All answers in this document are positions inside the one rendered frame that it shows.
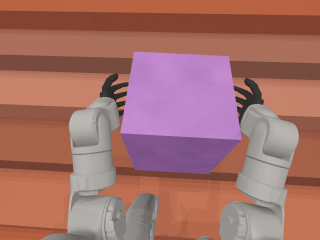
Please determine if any carton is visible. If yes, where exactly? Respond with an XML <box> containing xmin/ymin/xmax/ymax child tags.
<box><xmin>120</xmin><ymin>51</ymin><xmax>242</xmax><ymax>174</ymax></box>

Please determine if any right robot forearm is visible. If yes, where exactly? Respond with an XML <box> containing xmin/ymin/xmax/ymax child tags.
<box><xmin>235</xmin><ymin>104</ymin><xmax>299</xmax><ymax>240</ymax></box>

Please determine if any robot right hand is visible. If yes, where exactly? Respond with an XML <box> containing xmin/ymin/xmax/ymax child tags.
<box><xmin>233</xmin><ymin>78</ymin><xmax>264</xmax><ymax>125</ymax></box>

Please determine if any robot left hand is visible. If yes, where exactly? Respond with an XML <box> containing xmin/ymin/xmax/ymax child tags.
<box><xmin>100</xmin><ymin>73</ymin><xmax>129</xmax><ymax>116</ymax></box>

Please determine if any robot left thigh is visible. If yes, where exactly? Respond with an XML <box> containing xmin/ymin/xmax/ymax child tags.
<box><xmin>121</xmin><ymin>193</ymin><xmax>159</xmax><ymax>240</ymax></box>

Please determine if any robot right upper arm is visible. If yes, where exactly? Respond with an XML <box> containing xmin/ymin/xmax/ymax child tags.
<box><xmin>219</xmin><ymin>201</ymin><xmax>283</xmax><ymax>240</ymax></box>

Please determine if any robot left upper arm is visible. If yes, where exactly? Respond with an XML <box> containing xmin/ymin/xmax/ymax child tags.
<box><xmin>41</xmin><ymin>195</ymin><xmax>127</xmax><ymax>240</ymax></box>

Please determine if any left robot forearm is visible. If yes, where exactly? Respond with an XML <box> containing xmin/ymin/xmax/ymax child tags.
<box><xmin>67</xmin><ymin>97</ymin><xmax>121</xmax><ymax>231</ymax></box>

